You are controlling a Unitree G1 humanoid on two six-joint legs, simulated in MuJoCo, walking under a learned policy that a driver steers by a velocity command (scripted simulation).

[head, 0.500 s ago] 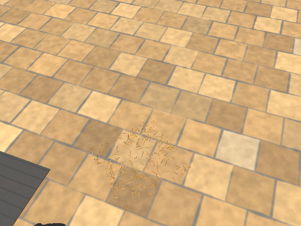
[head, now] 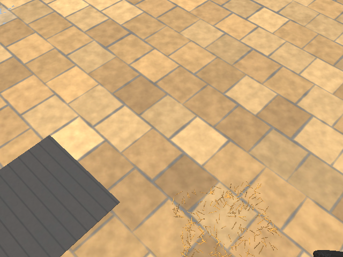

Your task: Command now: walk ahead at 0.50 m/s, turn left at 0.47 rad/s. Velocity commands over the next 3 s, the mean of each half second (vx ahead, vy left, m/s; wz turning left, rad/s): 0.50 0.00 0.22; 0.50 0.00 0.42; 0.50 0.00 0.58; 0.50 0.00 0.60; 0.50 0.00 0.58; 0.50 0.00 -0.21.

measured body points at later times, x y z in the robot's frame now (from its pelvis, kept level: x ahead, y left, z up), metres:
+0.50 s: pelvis +0.30 -0.05 +0.00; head +0.33 -0.05 +0.45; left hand +0.48 +0.22 -0.08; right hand +0.35 -0.33 -0.12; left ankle +0.11 +0.08 -0.66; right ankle +0.40 -0.13 -0.72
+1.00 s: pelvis +0.57 +0.03 -0.01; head +0.61 +0.05 +0.44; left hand +0.51 +0.31 -0.14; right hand +0.85 -0.15 -0.08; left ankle +0.66 +0.14 -0.72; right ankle +0.41 -0.14 -0.69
